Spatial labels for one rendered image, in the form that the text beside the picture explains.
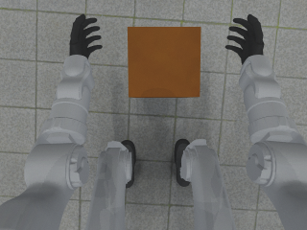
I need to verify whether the right robot hand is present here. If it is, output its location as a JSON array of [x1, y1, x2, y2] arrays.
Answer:
[[225, 14, 265, 65]]

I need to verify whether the left robot hand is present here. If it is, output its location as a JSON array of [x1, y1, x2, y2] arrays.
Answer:
[[69, 14, 103, 59]]

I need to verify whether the carton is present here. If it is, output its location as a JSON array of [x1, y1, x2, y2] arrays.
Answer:
[[128, 27, 201, 98]]

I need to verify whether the right robot shin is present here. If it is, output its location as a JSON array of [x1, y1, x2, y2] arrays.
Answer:
[[179, 139, 220, 181]]

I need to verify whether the robot right upper arm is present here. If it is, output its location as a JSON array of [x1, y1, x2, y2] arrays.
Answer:
[[246, 140, 307, 230]]

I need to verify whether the right robot forearm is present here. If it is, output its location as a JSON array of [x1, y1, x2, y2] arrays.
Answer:
[[238, 55, 307, 146]]

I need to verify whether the robot left upper arm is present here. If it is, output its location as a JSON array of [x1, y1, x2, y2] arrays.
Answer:
[[0, 143, 90, 230]]

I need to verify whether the left robot forearm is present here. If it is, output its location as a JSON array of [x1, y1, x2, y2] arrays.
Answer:
[[24, 55, 95, 185]]

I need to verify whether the left robot thigh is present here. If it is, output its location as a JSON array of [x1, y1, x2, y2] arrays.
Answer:
[[85, 148, 132, 230]]

